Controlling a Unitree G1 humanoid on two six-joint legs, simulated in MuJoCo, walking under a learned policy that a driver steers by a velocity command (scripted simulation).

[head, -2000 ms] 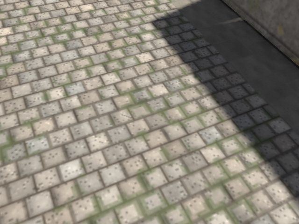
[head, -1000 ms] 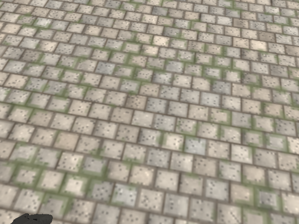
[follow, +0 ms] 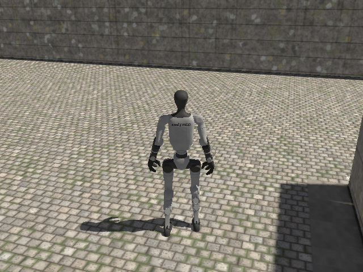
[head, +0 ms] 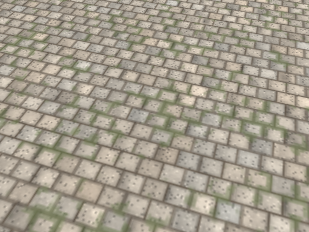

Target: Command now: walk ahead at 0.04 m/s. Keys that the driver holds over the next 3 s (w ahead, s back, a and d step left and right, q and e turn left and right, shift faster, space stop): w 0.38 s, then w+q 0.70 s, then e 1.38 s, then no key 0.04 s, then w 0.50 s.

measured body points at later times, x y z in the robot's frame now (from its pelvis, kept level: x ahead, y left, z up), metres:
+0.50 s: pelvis +0.13 -0.03 +0.01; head +0.15 -0.04 +0.46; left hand +0.06 +0.22 -0.13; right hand +0.29 -0.28 -0.11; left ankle +0.25 +0.13 -0.68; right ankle +0.03 -0.12 -0.73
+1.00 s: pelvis +0.41 +0.05 +0.01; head +0.43 +0.07 +0.46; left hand +0.53 +0.36 -0.08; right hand +0.53 -0.21 -0.11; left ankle +0.38 +0.11 -0.73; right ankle +0.64 -0.10 -0.67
